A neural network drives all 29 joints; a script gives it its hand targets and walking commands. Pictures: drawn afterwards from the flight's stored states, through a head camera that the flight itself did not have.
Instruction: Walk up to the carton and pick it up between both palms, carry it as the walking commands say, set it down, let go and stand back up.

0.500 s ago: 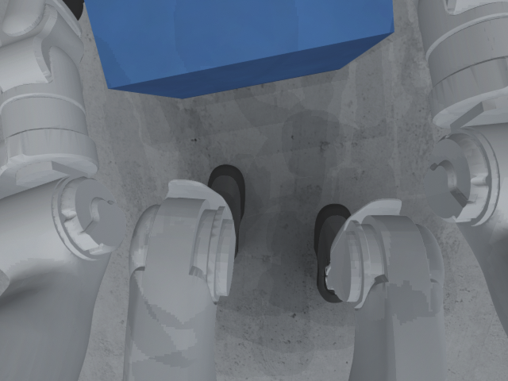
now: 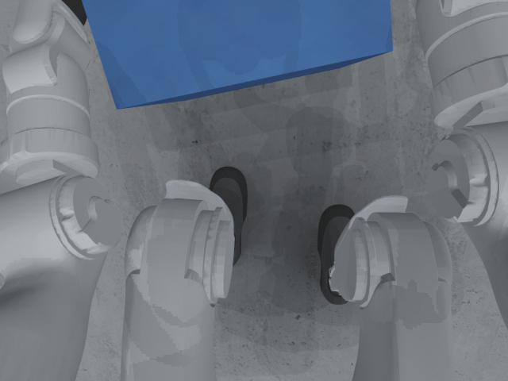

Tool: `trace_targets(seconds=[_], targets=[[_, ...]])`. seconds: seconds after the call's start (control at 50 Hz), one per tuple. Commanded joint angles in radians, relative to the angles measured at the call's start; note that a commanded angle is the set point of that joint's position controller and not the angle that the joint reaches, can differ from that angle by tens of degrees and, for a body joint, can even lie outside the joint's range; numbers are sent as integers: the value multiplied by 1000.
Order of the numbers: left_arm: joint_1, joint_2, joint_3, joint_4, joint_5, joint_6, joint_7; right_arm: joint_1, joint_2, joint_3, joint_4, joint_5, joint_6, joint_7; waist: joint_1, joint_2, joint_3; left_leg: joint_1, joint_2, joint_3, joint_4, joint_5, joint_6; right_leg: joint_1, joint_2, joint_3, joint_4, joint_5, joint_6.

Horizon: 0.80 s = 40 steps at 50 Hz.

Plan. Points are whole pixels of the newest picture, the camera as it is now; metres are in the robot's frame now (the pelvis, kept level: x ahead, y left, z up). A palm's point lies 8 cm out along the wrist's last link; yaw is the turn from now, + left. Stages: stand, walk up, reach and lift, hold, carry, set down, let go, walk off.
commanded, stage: set down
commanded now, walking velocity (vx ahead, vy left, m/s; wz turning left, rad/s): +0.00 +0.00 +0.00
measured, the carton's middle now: out of the picture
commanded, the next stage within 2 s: let go in 2.00 s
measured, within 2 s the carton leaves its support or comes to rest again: neither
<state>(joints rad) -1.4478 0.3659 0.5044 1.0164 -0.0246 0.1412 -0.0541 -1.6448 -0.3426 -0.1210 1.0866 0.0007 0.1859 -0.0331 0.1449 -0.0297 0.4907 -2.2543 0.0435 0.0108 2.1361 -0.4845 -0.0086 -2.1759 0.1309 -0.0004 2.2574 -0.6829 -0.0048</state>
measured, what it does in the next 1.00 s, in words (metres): stands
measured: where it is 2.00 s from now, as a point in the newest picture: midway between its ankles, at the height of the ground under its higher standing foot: (280, 252)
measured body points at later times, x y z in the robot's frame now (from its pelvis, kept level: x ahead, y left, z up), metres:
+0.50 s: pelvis +0.00 +0.01 -0.01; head +0.38 +0.03 +0.21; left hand +0.51 +0.32 -0.19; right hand +0.61 -0.09 -0.19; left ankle +0.14 +0.13 -0.34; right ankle +0.09 -0.10 -0.34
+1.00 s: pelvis +0.00 +0.01 +0.03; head +0.37 +0.05 +0.29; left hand +0.52 +0.34 -0.10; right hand +0.63 -0.09 -0.09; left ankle +0.14 +0.13 -0.34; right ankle +0.09 -0.10 -0.34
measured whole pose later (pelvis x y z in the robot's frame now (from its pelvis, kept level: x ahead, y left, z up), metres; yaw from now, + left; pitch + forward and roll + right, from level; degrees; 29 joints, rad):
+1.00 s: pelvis +0.00 +0.01 +0.03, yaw +0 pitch +40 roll +0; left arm -1.40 0.44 0.35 0.99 -0.16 0.17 0.04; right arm -1.57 -0.48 -0.04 1.04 0.15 0.24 -0.05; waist 0.15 -0.04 0.28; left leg -2.26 0.03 0.02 2.01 -0.45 0.03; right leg -2.16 0.05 -0.02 2.11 -0.65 -0.01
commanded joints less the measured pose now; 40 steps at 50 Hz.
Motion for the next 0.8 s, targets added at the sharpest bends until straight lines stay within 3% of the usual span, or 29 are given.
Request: trace_targets(seconds=[0.0, 0.06, 0.18, 0.28, 0.38, 0.56, 0.78], targets=[[-295, -130, -129, 7, -19, -13, -42, -228, 201, 111, -25, 29, 2, 50, 85, -121, -1010, 593, -43, 31, -84, 269, -16, 353, -48, 5, -245, 211, 21], [-258, 77, -103, 41, -41, -55, 37, -223, -21, 110, -32, 60, -20, -17, 82, -105, -1064, 639, -38, 26, -81, 311, -18, 374, -60, 7, -242, 232, 26], [-279, 186, -105, 103, -99, -105, 101, -301, -126, 155, -77, 124, -51, -61, 100, -100, -1185, 687, -27, 13, -58, 433, -12, 361, -75, 21, -221, 306, 32], [-276, 221, -114, 128, -130, -118, 112, -297, -150, 170, -62, 144, -53, -58, 104, -129, -1213, 687, -16, 7, -65, 450, -7, 340, -88, 18, -216, 303, 36], [-258, 235, -117, 128, -132, -118, 116, -286, -170, 172, -52, 164, -52, -42, 117, -123, -1199, 697, -7, 1, -73, 448, -5, 296, -93, 15, -212, 276, 35], [-268, 256, -145, 67, -169, -103, 105, -296, -227, 166, -46, 182, -48, -27, 103, -107, -1209, 733, 10, -10, -78, 422, -11, 275, -99, -1, -207, 218, 28], [-262, 297, -146, -84, -182, -36, 119, -320, -275, 137, -186, 197, 8, -42, 104, -93, -1509, 912, -16, 22, -129, 452, -6, 400, -79, -33, -264, 222, 19]])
